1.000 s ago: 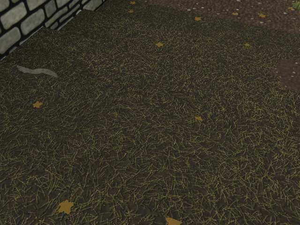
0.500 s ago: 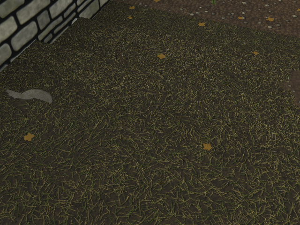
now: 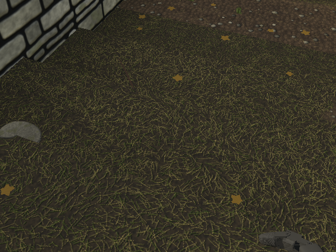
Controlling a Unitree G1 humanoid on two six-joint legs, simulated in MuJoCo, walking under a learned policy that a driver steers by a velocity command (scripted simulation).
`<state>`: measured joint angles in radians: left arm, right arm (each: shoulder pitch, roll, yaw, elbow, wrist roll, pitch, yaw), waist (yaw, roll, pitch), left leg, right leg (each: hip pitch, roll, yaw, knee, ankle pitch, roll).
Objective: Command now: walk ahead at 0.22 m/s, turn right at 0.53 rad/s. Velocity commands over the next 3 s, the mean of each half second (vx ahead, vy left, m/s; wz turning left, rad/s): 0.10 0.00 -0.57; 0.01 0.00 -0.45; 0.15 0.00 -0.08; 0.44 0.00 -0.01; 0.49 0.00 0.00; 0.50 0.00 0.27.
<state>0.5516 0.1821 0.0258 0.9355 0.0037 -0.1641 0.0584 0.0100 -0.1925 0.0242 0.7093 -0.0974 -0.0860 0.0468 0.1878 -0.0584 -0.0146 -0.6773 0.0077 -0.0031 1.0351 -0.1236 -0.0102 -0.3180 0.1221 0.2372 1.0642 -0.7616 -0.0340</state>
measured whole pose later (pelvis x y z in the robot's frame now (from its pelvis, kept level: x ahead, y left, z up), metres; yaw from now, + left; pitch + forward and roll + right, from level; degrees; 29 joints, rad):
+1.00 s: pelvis +0.29 +0.07 -0.08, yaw -30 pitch +3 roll +0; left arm 0.14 0.29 0.05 0.73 0.06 -0.04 -0.04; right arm 0.25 -0.26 -0.07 0.71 -0.01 -0.09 0.01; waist -0.04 0.00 0.00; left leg -0.18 -0.02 0.07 0.29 -0.15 0.06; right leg -0.51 0.00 0.02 0.92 -0.28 0.09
